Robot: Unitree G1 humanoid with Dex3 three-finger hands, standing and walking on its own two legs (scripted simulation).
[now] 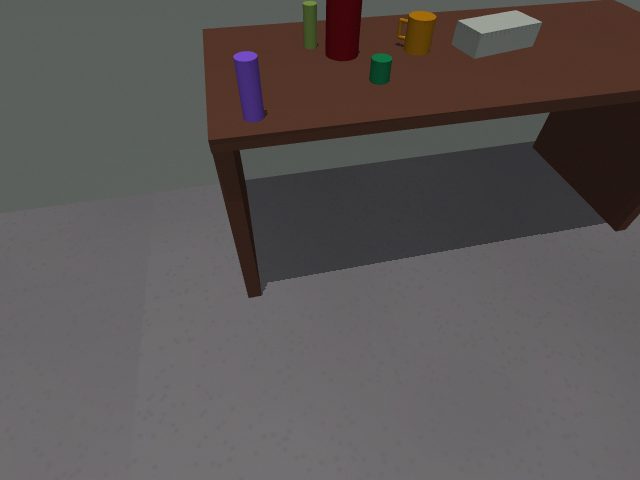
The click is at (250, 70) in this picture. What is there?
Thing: slim round
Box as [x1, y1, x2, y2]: [233, 51, 263, 122]
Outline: 242,51 236,53 233,57 243,118 247,121 254,122 263,118 257,56 253,52
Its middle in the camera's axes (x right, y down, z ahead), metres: -0.18 -0.37 +0.93
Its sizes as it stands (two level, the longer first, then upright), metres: 0.054 0.054 0.153
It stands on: a support 0.72 m high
